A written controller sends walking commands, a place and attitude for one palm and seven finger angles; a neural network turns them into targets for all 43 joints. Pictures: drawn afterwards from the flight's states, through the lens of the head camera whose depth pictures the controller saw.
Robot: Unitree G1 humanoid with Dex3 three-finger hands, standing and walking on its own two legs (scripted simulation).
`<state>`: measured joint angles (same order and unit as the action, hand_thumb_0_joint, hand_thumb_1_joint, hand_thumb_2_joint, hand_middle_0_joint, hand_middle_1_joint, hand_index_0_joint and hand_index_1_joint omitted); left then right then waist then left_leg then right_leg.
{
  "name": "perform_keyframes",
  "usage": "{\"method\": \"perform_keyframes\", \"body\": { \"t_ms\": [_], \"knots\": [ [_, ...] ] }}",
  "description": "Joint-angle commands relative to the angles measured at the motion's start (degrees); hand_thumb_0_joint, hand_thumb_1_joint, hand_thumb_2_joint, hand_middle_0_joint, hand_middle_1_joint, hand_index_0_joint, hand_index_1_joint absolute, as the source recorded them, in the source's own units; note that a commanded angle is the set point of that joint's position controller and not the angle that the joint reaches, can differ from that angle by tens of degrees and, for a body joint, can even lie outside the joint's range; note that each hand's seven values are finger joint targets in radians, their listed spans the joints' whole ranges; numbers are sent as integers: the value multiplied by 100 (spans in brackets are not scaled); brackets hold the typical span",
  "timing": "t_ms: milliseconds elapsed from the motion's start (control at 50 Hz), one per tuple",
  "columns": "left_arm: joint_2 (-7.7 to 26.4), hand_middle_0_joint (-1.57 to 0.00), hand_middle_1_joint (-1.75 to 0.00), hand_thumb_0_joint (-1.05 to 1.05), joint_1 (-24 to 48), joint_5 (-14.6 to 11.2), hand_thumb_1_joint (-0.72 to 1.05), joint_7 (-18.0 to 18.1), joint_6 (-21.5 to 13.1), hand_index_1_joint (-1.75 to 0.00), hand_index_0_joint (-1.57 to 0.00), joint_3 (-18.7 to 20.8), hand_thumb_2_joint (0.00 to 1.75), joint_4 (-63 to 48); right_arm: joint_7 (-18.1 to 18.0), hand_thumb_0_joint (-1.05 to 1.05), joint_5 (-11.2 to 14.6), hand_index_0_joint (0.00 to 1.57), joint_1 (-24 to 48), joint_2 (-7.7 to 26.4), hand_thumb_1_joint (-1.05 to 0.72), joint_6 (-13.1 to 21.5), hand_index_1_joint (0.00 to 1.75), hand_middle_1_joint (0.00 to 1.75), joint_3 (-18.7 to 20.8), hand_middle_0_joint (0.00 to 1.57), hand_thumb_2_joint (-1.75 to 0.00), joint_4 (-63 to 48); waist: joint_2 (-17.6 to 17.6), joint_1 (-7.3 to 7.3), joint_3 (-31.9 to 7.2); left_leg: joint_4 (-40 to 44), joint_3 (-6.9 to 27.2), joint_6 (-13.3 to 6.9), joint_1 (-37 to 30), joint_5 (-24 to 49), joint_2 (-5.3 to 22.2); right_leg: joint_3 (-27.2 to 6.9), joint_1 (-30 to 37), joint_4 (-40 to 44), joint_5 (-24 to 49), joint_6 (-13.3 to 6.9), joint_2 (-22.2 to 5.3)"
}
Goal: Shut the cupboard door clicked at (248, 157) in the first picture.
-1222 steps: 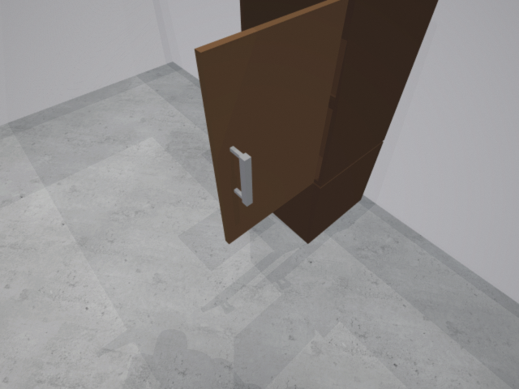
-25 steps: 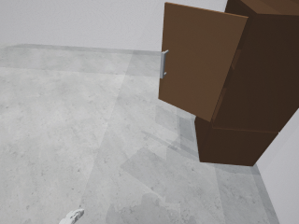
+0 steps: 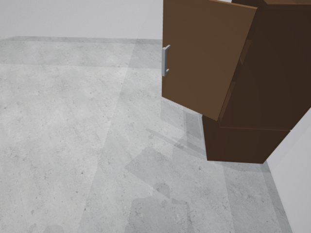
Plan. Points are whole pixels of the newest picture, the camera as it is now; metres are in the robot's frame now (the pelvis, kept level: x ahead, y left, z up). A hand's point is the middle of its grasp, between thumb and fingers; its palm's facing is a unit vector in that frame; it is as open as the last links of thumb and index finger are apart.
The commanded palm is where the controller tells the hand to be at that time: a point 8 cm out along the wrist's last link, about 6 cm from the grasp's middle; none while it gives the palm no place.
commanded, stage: let the arm hang, fingers relaxed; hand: left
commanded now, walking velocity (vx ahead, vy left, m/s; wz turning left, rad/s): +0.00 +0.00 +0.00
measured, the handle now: (166, 60) +0.93 -0.02 -0.06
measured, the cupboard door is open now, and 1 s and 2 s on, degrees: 60 60 60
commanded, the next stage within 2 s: look to check the result in 0.38 s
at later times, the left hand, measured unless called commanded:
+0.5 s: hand out of the picture -0.04 +0.13 -0.18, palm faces +0.05 -0.98 -0.17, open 7.3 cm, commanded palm none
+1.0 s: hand out of the picture -0.02 +0.14 -0.18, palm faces +0.04 -0.99 -0.14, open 7.3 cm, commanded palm none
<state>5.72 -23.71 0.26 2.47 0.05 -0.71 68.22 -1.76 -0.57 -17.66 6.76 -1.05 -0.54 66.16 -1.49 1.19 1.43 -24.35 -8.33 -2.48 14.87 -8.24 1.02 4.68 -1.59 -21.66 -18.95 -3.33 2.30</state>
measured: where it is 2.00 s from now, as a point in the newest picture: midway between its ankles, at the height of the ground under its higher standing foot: outside the picture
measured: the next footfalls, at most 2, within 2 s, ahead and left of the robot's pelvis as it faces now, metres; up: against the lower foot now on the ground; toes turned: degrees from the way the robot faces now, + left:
right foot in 1.86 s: +0.11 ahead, -0.13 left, +0.00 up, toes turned +26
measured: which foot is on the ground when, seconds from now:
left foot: down 0.00-1.00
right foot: down 0.00-1.00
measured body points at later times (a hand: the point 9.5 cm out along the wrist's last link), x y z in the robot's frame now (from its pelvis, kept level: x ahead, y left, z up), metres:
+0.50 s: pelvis +0.02 -0.01 +0.00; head +0.03 -0.02 +0.45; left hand -0.04 +0.18 -0.16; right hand -0.02 -0.21 -0.17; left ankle +0.06 +0.09 -0.74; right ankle -0.08 -0.07 -0.74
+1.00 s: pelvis +0.03 +0.00 +0.00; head +0.04 +0.00 +0.45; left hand -0.02 +0.19 -0.16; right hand +0.00 -0.20 -0.17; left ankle +0.06 +0.09 -0.74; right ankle -0.08 -0.07 -0.74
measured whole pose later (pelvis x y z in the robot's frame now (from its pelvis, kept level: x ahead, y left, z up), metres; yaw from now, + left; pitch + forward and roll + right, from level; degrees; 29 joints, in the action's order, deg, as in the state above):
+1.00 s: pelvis +0.03 +0.00 +0.00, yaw -1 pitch -1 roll +1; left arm 4.4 -21.5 0.4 3.1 -0.5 -0.3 66.4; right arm -2.6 -0.6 -17.2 6.0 -0.4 -0.4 66.6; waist 1.0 0.8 2.2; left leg -25.6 -9.1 -2.2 12.5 -11.7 0.6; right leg 3.7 1.8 -20.2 -20.7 -3.0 1.7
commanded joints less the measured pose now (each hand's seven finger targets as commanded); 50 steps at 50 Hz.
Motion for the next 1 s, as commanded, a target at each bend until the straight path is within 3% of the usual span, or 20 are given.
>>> {"method": "perform_keyframes", "body": {
  "t_ms": [0, 80, 300, 440, 620, 760, 900, 980],
  "knots": [
    [371, -20, -30, 0, -498, 7, 90, 87, -102, -30, -20, 35, 90, -55, -71, 0, -19, 20, -429, 396, -90, 52, 30, 30, 69, 20, -90, 15, 339, 4, 518, 268, 776, -18, -588, 476, 600, -724, -1103, 639, 1106, 59, -898],
    [298, -20, -30, 0, -544, 17, 90, 112, -96, -30, -20, 59, 90, -48, -82, 0, -25, 20, -433, 303, -90, 53, 30, 30, 55, 20, -90, 76, 319, -31, 719, 239, 762, -23, -486, 518, 578, -701, -1090, 635, 1268, 94, -908],
    [283, -20, -30, 0, -627, 7, 90, 147, -87, -30, -20, 116, 90, -86, -134, 0, -22, 20, -484, 231, -90, 49, 30, 30, 58, 20, -90, 46, 183, -70, 570, -18, 611, -3, -474, 681, 524, -715, -707, 541, 2349, 280, -944],
    [308, -20, -30, 0, -680, 15, 90, 158, -71, -30, -20, 114, 90, -79, -143, 0, -4, 20, -508, 273, -90, 28, 30, 30, 66, 20, -90, 27, 337, -61, 470, -119, 572, -27, -559, 803, 533, -673, -587, 497, 2643, 357, -912],
    [326, -20, -30, 0, -703, 4, 90, 141, -58, -30, -20, 95, 90, -81, -139, 0, 1, 20, -484, 320, -90, 21, 30, 30, 56, 20, -90, 35, 302, -49, 616, 9, 632, -50, -642, 732, 571, -687, -733, 530, 2074, 294, -873],
    [318, -20, -30, 0, -709, 16, 90, 137, -71, -30, -20, 89, 90, -88, -141, 0, -5, 20, -452, 341, -90, 56, 30, 30, 58, 20, -90, 28, 292, -57, 539, 35, 670, -77, -752, 955, 596, -678, -708, 514, 2066, 239, -865],
    [347, -20, -30, 0, -601, 12, 90, 119, -70, -30, -20, 87, 90, -119, -124, 0, -15, 20, -441, 386, -90, 64, 30, 30, 63, 20, -90, 29, 221, -55, 645, 201, 752, -68, -728, 786, 601, -684, -780, 580, 1489, 154, -856],
    [383, -20, -30, 0, -546, 14, 90, 117, -82, -30, -20, 103, 90, -139, -128, 0, -17, 20, -445, 422, -90, 94, 30, 30, 67, 20, -90, 10, 213, -49, 471, 172, 755, -81, -795, 1016, 601, -681, -640, 546, 1738, 148, -869]
  ]
}}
